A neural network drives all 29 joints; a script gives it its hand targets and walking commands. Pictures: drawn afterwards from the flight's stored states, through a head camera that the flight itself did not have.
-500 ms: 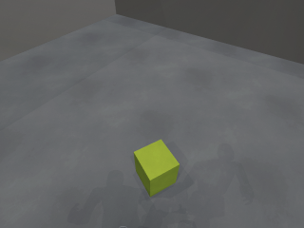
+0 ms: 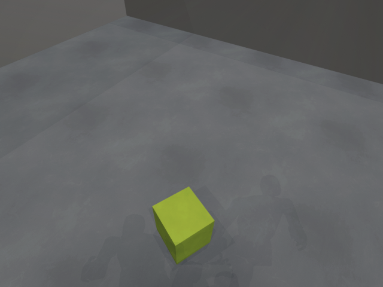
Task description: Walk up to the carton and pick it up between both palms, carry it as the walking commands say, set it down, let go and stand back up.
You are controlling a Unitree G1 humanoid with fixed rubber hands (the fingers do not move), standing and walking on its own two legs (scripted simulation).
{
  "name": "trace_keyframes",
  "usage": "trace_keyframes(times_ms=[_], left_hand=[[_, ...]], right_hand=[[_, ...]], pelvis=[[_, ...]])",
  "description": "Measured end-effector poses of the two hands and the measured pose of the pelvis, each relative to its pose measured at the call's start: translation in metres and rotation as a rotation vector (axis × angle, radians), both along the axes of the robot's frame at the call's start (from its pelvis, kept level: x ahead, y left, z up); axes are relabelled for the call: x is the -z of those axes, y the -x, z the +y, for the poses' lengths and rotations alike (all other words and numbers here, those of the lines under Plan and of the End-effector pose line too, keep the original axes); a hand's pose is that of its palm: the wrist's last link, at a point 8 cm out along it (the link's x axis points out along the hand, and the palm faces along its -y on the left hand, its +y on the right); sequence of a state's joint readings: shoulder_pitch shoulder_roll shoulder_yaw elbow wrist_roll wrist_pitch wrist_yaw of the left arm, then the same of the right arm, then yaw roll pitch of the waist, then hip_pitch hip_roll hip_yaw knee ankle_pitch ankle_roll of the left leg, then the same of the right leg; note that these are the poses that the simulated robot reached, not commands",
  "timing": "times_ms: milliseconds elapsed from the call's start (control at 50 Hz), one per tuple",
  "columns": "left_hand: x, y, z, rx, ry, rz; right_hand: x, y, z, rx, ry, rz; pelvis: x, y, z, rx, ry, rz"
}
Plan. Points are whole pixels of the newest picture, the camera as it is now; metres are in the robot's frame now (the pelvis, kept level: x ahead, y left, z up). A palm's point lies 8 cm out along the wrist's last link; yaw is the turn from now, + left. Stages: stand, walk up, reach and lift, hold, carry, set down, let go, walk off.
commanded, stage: walk up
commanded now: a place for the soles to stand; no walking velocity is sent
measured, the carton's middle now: (182, 225) +0.55 +0.04 -0.62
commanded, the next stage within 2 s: none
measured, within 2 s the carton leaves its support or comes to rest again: neither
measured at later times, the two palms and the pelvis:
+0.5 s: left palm out of the picture +0.15 +0.30 -0.07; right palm out of the picture +0.12 -0.32 -0.08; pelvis +0.03 +0.00 +0.03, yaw +2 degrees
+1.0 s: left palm out of the picture +0.11 +0.32 -0.07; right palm out of the picture +0.17 -0.30 -0.07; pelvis +0.05 +0.00 +0.04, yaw +2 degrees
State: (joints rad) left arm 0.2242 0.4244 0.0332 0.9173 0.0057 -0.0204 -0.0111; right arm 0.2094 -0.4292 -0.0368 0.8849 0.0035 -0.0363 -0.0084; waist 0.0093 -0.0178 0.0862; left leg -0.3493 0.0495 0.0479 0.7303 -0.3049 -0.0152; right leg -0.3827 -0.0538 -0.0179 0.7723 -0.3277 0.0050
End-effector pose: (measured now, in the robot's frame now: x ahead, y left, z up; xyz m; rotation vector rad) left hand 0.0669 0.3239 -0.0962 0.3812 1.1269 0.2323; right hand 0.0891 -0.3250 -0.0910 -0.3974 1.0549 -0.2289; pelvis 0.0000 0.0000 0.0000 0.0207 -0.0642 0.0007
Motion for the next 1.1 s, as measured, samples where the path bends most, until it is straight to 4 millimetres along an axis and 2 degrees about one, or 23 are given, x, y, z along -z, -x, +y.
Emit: trace_keyframes(times_ms=[100, 240, 400, 500, 800, 1040, 1100], left_hand=[[-0.013, -0.033, -0.012, 0.014, 0.005, -0.045], [-0.027, -0.069, -0.019, 0.023, 0.012, -0.065], [-0.031, -0.089, -0.022, 0.012, 0.036, -0.058], [-0.027, -0.086, -0.02, -0.008, 0.05, -0.029], [-0.021, -0.058, -0.01, -0.073, 0.058, 0.038], [-0.022, -0.047, -0.008, -0.081, 0.054, 0.054], [-0.027, -0.057, -0.002, -0.082, 0.056, -0.002]], right_hand=[[0.009, -0.003, 0.006, 0.012, -0.048, 0.039], [0.003, -0.007, 0.003, 0.041, -0.057, 0.082], [-0.009, -0.018, 0.0, 0.044, -0.04, 0.119], [-0.014, -0.031, 0.006, 0.031, -0.04, 0.123], [-0.021, -0.076, 0.023, -0.022, -0.044, 0.07], [-0.021, -0.076, 0.023, -0.026, -0.04, 0.077], [-0.026, -0.063, 0.004, -0.032, 0.027, 0.083]], pelvis=[[-0.008, -0.007, -0.005, -0.003, -0.003, 0.005], [-0.02, -0.015, -0.006, -0.011, -0.003, 0.021], [-0.031, -0.028, -0.006, -0.022, 0.01, 0.035], [-0.034, -0.034, -0.004, -0.026, 0.016, 0.036], [-0.037, -0.046, 0.002, -0.03, 0.023, 0.031], [-0.037, -0.046, 0.002, -0.035, 0.023, 0.03], [-0.033, -0.045, -0.005, -0.084, 0.022, 0.04]])
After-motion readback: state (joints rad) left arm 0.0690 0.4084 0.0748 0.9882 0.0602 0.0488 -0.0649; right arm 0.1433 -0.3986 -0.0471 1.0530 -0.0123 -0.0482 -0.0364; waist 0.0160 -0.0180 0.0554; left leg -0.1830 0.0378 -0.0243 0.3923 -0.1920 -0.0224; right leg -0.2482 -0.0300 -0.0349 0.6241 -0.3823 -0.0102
